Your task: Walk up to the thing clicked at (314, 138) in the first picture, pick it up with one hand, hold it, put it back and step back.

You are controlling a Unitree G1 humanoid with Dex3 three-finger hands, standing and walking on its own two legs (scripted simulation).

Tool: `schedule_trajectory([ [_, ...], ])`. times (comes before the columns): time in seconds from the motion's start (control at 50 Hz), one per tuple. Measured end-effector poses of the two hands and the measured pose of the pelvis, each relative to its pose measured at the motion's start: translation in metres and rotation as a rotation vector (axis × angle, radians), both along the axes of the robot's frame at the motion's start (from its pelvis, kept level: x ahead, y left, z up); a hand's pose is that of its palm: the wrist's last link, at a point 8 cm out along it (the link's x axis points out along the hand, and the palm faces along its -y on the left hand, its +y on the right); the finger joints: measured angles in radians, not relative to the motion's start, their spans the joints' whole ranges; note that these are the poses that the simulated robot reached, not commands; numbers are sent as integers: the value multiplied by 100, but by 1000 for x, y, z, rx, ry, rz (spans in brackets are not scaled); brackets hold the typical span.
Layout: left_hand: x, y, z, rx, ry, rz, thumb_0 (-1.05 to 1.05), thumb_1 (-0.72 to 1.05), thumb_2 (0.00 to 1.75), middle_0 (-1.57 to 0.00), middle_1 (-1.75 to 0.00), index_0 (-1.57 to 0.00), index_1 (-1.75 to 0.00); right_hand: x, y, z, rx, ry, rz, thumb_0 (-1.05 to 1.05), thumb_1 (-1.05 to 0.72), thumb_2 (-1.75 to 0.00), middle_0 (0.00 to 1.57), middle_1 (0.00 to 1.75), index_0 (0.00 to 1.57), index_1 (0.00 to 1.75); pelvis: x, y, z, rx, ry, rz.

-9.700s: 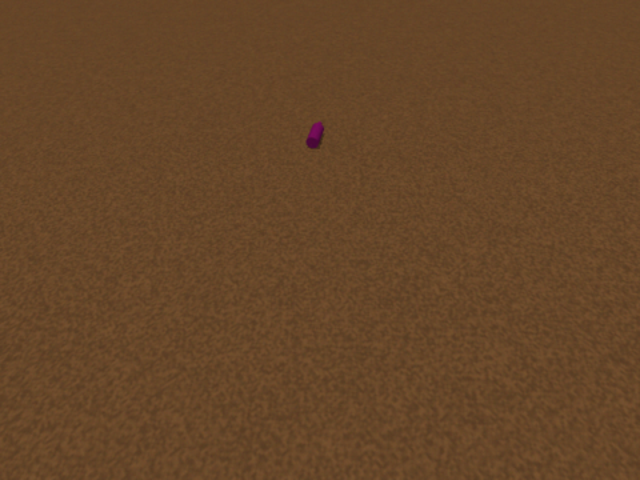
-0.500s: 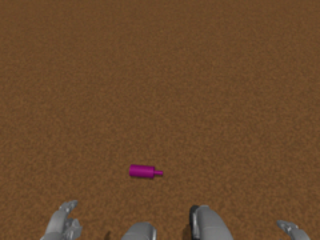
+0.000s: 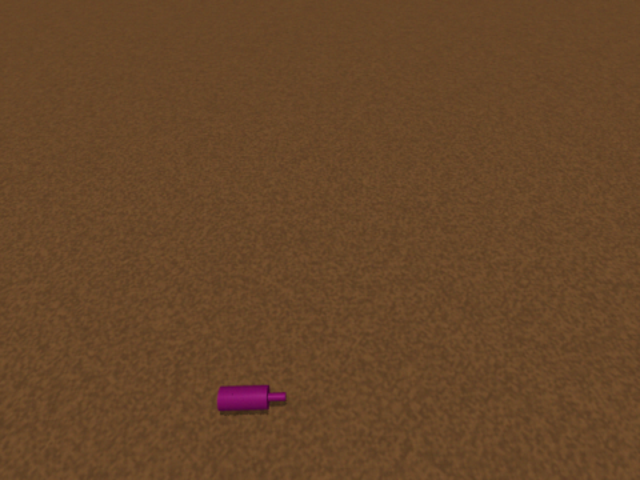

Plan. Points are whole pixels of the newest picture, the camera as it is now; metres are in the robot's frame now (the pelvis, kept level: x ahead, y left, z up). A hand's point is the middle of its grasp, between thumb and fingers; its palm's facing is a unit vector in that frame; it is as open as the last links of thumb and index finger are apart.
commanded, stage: walk up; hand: left
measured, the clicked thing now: (253, 397) +0.49 +0.22 -0.72
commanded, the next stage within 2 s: none
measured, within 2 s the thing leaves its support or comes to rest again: neither
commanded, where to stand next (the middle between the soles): +0.11 +0.05 m, yaw -2 degrees
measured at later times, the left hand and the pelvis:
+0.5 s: hand out of the picture +0.12 +0.31 -0.16, palm faces -0.01 -0.91 -0.41, open 7.3 cm; pelvis -0.01 +0.04 -0.02, yaw +0 degrees
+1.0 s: hand out of the picture +0.04 +0.30 -0.14, palm faces -0.03 -0.93 -0.37, open 7.4 cm; pelvis +0.01 +0.03 +0.01, yaw +0 degrees
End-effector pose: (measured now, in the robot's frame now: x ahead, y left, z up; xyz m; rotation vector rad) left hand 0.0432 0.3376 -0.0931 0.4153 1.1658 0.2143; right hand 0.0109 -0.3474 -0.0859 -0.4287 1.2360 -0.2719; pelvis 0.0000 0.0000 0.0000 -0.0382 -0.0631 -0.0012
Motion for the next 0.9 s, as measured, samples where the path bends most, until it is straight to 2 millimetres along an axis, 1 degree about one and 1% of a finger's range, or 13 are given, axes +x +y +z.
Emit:
schedule_trajectory([
  [0.04, 2, -6, 6, 15, -27, 4, 0, 91, 90, -20, -29, -20, -30, 12, 0, -9, 24, 5, -4, 1, -91, -89, 20, 30, 20, 30, 5, -2, 0, 2, -5, 0],
  [0.1, 4, -9, 18, 34, -43, 19, 0, 91, 90, -20, -30, -20, -30, 37, 10, -16, 73, -31, 20, 1, -91, -89, 20, 30, 20, 30, 14, 0, 5, 6, -13, 5],
  [0.18, 8, -4, 26, 68, -39, 29, 0, 90, 90, -20, -30, -21, -30, 66, 29, -25, 123, -68, 34, 1, -91, -89, 20, 30, 20, 30, 22, 6, 6, 16, -16, 7],
  [0.24, 19, 4, 23, 76, -28, 29, 0, 90, 90, -20, -30, -21, -30, 79, 47, -33, 146, -70, 25, 0, -91, -89, 20, 30, 20, 30, 23, 14, 3, 30, -10, 5],
  [0.3, 36, 14, 10, 66, -32, 23, 0, 90, 90, -20, -30, -21, -30, 86, 63, -39, 142, -64, 31, 0, -91, -89, 20, 30, 20, 30, 22, 24, -5, 44, 4, 11],
  [0.36, 55, 26, -10, 47, -56, 27, 0, 90, 90, -20, -30, -21, -30, 87, 76, -47, 112, -56, 46, 0, -91, -89, 20, 30, 20, 30, 17, 36, -19, 59, 8, 20],
  [0.42, 68, 26, -21, 25, -67, 30, 0, 91, 90, -20, -30, -20, -30, 83, 84, -43, 107, -56, 53, 0, -91, -89, 20, 30, 21, 30, 5, 39, -19, 41, 2, 19],
  [0.48, 70, 20, -27, -5, -72, 19, 0, 91, 90, -20, -29, -20, -30, 78, 85, -34, 87, -72, 53, 0, -91, -89, 21, 30, 21, 30, -4, 38, -17, 34, 13, 7],
  [0.58, 51, 4, -34, -47, -29, -21, 0, 91, 90, -20, -29, -20, -30, 68, 69, -25, 50, -121, 53, 0, -90, -89, 21, 30, 21, 30, -13, 32, -17, 33, 28, -28],
  [0.64, 27, -5, -36, -54, 6, -12, 0, 91, 90, -20, -29, -20, -30, 58, 52, -23, 30, -126, 41, 0, -90, -89, 21, 30, 21, 30, -17, 24, -17, 10, 17, -28],
  [0.74, -13, -13, -26, -78, 58, 49, 0, 91, 90, -20, -30, -20, -30, 42, 38, -12, 11, -63, 16, 0, -91, -89, 20, 30, 21, 30, -9, 20, -4, 39, 19, -25],
  [0.82, -32, -7, -20, -87, 93, 78, 0, 90, 90, -20, -30, -21, -30, 41, 39, -5, 15, -36, 34, 1, -91, -89, 20, 30, 20, 30, 0, 25, 2, 48, 26, -10],
  [0.9, -35, 5, -21, -75, 124, 89, 0, 90, 90, -20, -30, -20, -30, 51, 51, -4, 26, -72, 49, 1, -91, -89, 20, 30, 20, 30, 6, 31, 2, 70, 13, -8],
])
